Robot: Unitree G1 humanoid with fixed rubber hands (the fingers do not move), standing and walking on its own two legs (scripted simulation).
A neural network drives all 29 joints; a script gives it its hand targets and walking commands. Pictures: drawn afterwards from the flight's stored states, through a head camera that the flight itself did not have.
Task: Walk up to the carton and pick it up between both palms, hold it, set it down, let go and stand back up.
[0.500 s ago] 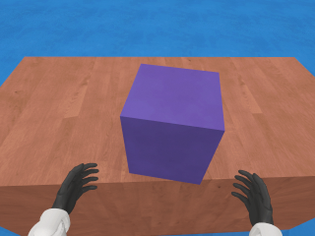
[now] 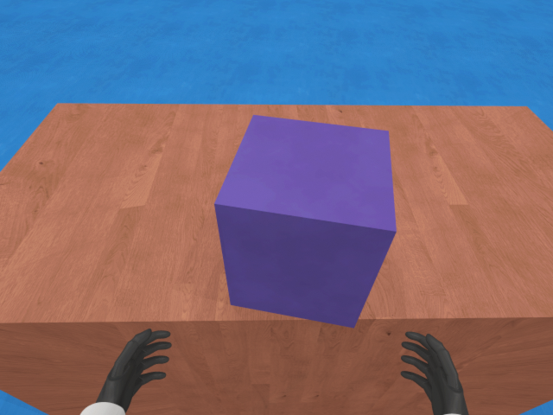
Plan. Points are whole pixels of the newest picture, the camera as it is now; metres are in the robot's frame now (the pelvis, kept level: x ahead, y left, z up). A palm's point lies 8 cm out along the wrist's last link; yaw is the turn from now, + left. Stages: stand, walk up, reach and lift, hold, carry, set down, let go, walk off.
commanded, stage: set down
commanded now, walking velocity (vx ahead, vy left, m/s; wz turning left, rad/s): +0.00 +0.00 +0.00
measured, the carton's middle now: (304, 223) +0.41 -0.04 +0.06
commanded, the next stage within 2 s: let go in 0.74 s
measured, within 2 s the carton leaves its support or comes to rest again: neither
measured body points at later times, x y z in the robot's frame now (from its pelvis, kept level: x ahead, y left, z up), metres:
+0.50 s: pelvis +0.00 -0.01 +0.00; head +0.01 -0.01 +0.45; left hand +0.18 +0.21 -0.07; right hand +0.17 -0.23 -0.07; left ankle +0.00 +0.13 -0.75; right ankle +0.00 -0.11 -0.75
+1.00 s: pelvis +0.01 +0.00 +0.00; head +0.02 +0.00 +0.45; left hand +0.18 +0.21 -0.09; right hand +0.17 -0.23 -0.09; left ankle +0.00 +0.13 -0.75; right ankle +0.00 -0.11 -0.75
